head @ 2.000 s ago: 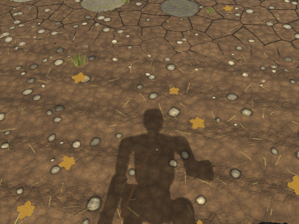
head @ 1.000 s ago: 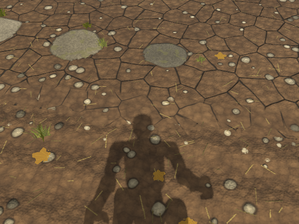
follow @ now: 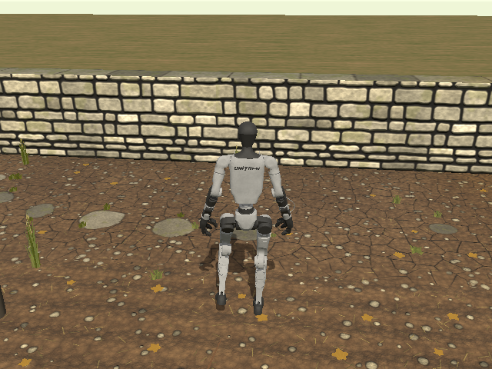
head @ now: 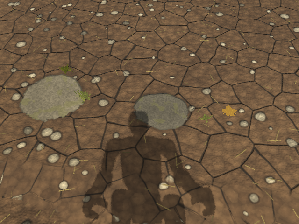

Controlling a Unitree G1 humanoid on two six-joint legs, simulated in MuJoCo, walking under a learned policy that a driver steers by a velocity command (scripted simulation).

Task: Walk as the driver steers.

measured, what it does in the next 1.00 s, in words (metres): walks ahead: left foot, then right foot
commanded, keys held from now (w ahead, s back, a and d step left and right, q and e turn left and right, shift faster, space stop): w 0.52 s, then w+e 0.48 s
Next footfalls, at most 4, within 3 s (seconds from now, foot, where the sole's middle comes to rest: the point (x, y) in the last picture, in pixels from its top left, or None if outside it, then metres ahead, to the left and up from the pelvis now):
0.34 left None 0.37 0.16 -0.78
0.90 right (181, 185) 0.67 -0.08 -0.78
1.38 left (159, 129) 1.00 0.02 -0.78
1.82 right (200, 156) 0.84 -0.19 -0.78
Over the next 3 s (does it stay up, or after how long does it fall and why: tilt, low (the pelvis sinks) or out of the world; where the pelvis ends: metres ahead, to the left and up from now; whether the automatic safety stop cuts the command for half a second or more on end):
stays up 0.88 -0.08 0.00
